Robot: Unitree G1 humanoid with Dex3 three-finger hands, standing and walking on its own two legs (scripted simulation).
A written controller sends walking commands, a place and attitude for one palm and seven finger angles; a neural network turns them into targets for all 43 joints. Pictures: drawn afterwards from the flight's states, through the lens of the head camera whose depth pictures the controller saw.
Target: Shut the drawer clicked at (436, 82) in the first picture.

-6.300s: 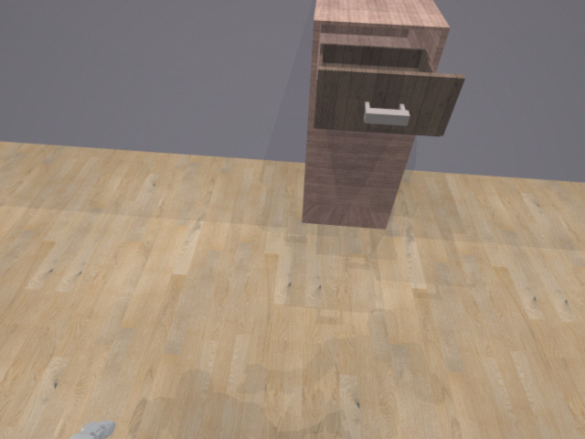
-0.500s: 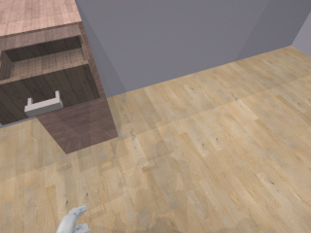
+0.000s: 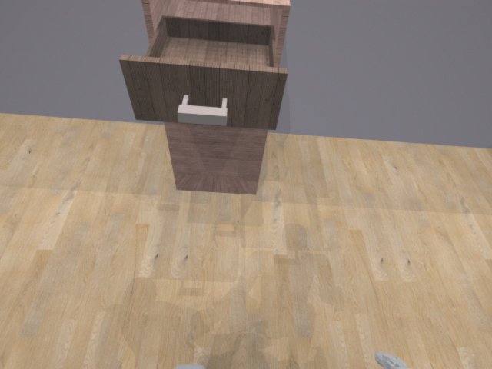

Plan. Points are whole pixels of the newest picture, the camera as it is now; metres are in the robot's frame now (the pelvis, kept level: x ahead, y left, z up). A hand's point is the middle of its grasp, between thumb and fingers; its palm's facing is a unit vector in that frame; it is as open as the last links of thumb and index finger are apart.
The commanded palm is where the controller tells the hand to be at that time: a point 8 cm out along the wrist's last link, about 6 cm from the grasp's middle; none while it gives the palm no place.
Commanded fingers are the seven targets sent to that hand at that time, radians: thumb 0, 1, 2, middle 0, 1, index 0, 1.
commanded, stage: turn to face it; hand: left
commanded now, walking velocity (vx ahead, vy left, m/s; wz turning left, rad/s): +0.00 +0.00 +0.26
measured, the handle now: (204, 108) +0.61 +0.17 +0.04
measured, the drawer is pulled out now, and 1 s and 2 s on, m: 0.30 0.30 0.30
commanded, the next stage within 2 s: take the last steps up to it in 0.08 s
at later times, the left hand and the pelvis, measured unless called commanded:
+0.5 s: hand out of the picture +0.06 +0.18 -0.14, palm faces +0.08 -0.97 -0.22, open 7.4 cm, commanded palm none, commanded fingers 0.00 0.90 0.90 -0.20 -0.30 -0.20 -0.30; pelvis +0.01 -0.01 +0.02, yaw +4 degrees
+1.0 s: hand out of the picture -0.01 +0.07 -0.14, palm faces +0.29 -0.95 -0.14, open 7.4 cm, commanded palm none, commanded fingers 0.00 0.90 0.90 -0.20 -0.30 -0.20 -0.30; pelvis +0.14 -0.03 +0.01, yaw +8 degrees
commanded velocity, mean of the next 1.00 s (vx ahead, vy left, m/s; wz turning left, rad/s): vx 0.25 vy -0.04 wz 0.06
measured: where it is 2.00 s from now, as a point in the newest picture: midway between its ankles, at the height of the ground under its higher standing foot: (244, 336)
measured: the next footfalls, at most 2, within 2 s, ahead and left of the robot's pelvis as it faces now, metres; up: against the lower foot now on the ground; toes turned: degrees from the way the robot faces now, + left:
right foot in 0.54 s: +0.06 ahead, -0.12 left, +0.00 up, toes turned +1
left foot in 1.10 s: +0.27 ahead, +0.10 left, +0.00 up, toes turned +13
